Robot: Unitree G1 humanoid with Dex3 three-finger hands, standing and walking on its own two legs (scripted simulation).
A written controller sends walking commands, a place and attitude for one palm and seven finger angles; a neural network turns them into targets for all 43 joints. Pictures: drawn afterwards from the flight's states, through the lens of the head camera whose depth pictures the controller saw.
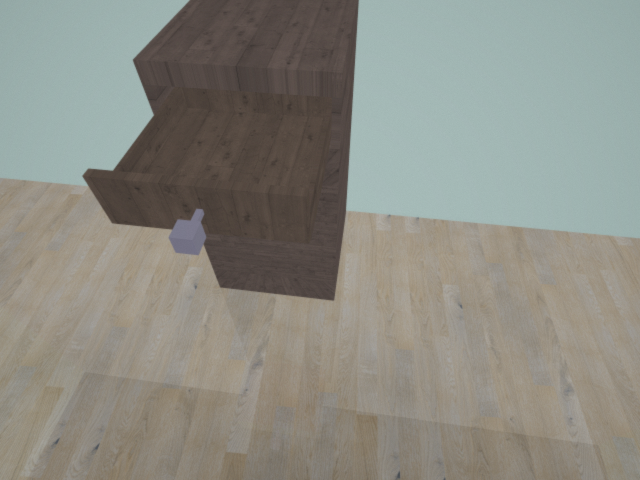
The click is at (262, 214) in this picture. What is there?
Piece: drawer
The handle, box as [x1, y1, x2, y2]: [168, 209, 205, 254]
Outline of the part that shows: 202,209 196,209 190,221 179,219 177,220 168,237 176,252 198,254 205,238 205,234 200,223 200,220 203,215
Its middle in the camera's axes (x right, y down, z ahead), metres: -0.22 -0.02 +0.66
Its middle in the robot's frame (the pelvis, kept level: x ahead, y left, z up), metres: +0.50 +0.25 -0.02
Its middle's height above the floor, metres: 0.76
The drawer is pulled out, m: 0.30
